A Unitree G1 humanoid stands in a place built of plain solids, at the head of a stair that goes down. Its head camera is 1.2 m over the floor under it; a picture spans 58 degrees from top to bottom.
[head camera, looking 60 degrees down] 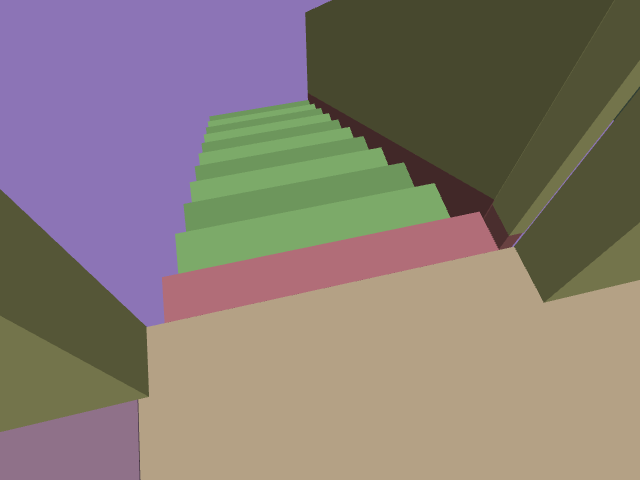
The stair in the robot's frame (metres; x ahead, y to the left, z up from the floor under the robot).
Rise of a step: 0.20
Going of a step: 0.28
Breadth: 1.04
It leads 13 degrees to the left of straight ahead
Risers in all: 11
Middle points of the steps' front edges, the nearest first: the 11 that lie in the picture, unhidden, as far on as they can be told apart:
0.68 -0.02 0.00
0.96 0.04 -0.20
1.23 0.11 -0.40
1.51 0.17 -0.60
1.78 0.24 -0.80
2.06 0.30 -1.00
2.33 0.37 -1.20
2.60 0.43 -1.40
2.88 0.50 -1.60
3.15 0.56 -1.80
3.43 0.63 -2.00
